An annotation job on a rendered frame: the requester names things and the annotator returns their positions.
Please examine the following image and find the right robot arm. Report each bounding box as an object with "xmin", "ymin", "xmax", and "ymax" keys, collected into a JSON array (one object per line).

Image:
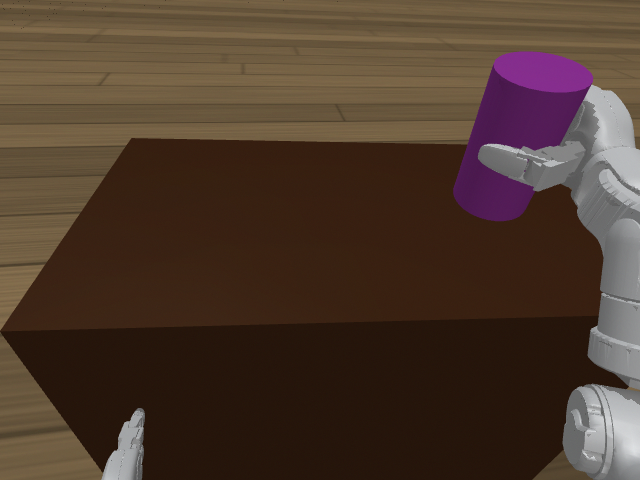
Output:
[{"xmin": 563, "ymin": 147, "xmax": 640, "ymax": 480}]

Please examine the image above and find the can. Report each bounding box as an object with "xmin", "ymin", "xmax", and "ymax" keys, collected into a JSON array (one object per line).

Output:
[{"xmin": 453, "ymin": 51, "xmax": 593, "ymax": 221}]

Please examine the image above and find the left robot hand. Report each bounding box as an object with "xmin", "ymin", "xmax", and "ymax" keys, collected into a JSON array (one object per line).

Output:
[{"xmin": 101, "ymin": 408, "xmax": 145, "ymax": 480}]

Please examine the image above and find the right robot hand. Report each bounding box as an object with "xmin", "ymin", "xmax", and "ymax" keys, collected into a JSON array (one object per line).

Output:
[{"xmin": 478, "ymin": 85, "xmax": 636, "ymax": 192}]

